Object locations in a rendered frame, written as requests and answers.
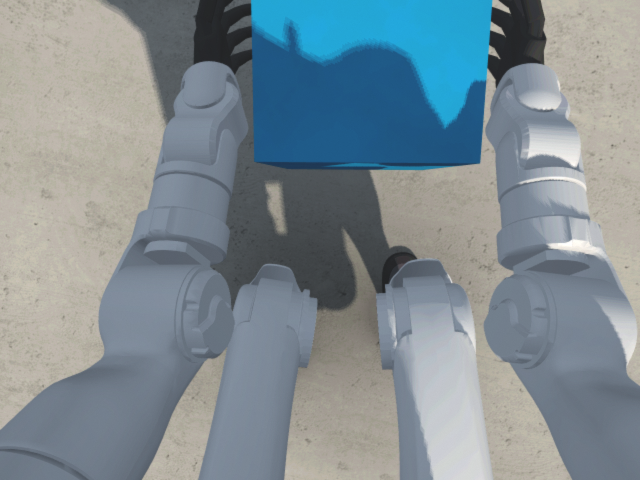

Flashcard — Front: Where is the carton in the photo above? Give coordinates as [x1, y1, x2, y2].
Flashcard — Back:
[251, 0, 492, 170]

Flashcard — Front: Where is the right robot upper arm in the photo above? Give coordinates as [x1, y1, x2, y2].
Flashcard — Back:
[484, 270, 640, 480]

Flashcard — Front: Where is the robot right thigh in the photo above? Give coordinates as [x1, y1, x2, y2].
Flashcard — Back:
[376, 275, 494, 480]

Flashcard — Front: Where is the robot right forearm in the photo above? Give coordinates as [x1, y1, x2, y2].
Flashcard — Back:
[485, 63, 637, 349]

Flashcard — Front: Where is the robot left forearm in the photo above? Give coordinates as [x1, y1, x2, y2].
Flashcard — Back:
[98, 61, 248, 339]

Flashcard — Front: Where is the robot right hand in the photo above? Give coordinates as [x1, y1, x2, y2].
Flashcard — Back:
[487, 0, 547, 88]

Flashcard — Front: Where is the robot left hand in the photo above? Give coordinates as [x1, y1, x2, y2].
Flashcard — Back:
[194, 0, 252, 75]

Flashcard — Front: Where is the left robot upper arm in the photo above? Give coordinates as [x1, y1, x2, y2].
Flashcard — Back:
[0, 264, 235, 480]

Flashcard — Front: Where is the left robot shin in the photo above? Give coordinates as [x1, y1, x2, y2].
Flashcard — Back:
[227, 264, 301, 347]

